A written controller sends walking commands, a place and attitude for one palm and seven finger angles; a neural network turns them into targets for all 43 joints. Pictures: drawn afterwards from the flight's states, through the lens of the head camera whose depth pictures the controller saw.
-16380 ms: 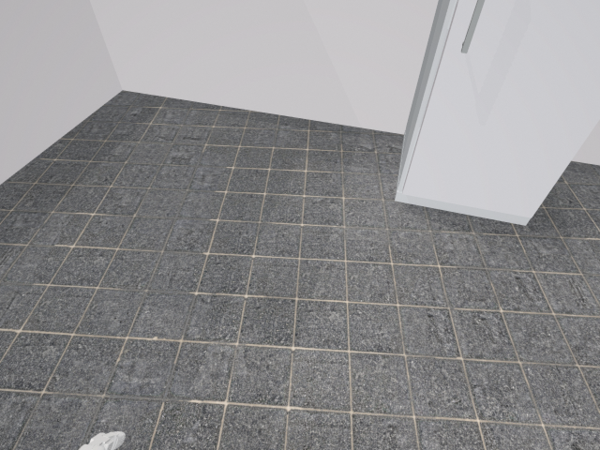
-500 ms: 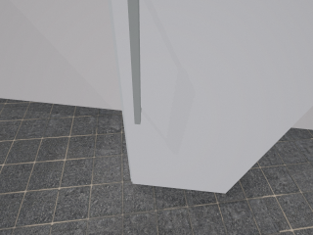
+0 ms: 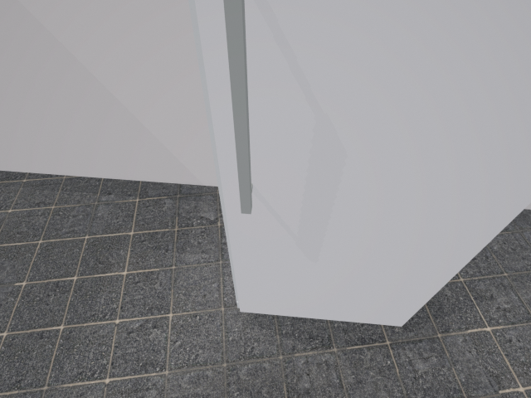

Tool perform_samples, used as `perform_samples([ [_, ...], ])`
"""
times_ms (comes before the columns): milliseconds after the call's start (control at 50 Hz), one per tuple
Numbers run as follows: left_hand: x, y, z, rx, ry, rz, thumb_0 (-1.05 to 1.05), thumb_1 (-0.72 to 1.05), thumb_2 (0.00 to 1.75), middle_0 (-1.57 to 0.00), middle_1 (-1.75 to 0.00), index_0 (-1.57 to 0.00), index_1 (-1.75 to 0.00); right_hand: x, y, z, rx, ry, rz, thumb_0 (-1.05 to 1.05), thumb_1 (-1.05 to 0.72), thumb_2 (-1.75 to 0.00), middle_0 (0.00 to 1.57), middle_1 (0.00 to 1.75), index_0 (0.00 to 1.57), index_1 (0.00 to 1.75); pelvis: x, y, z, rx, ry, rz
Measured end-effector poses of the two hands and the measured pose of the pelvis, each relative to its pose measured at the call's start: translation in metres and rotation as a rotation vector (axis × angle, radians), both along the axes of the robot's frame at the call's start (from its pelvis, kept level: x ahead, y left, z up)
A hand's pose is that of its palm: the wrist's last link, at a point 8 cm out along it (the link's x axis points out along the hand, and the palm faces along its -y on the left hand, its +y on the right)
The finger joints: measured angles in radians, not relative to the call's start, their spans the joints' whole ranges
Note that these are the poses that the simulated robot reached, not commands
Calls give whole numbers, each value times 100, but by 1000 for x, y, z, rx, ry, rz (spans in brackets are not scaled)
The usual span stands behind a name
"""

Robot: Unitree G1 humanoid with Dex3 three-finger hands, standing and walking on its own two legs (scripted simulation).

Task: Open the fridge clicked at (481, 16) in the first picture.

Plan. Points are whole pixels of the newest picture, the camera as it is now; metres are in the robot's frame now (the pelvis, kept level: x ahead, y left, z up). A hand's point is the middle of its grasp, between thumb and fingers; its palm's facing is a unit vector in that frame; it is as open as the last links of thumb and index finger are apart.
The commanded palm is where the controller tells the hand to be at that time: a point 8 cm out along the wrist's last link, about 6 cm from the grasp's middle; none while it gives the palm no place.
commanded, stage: come to a stop and stand still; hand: left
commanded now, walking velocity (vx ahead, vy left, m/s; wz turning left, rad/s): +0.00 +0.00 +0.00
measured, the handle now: (243, 118) +0.45 +0.06 +0.19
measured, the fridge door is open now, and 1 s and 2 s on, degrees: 0 0 0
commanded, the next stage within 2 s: look again from close up in 0.78 s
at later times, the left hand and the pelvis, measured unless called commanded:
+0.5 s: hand out of the picture +0.03 +0.15 -0.17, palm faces -0.02 -0.97 -0.23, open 7.4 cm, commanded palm none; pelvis +0.01 -0.03 +0.00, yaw -1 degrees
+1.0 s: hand out of the picture +0.01 +0.14 -0.17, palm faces -0.02 -0.97 -0.22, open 7.4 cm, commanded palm none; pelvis +0.00 -0.05 +0.01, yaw -1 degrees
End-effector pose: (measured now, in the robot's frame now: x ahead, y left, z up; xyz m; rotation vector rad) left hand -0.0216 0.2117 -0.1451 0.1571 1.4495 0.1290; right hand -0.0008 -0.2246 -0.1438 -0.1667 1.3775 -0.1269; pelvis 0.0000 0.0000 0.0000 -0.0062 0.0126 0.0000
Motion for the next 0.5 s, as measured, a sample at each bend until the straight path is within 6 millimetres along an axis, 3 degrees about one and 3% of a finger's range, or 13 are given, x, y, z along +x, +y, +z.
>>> perform_samples([
  [120,6,10,9,61,-25,11,1,91,90,-20,-30,-20,-30,28,-6,-10,14,-82,11,1,-92,-90,20,30,20,30,7,-1,-3,8,-12,-6],
  [260,25,11,13,87,-72,-8,1,91,90,-20,-30,-20,-30,50,-18,-6,18,-148,17,0,-92,-90,20,30,20,30,11,-13,-1,19,-21,-18],
  [500,51,-14,8,46,-139,-39,0,91,90,-20,-30,-20,-30,43,-49,7,-30,-112,17,0,-91,-90,20,30,20,30,8,-35,2,19,-26,-19],
])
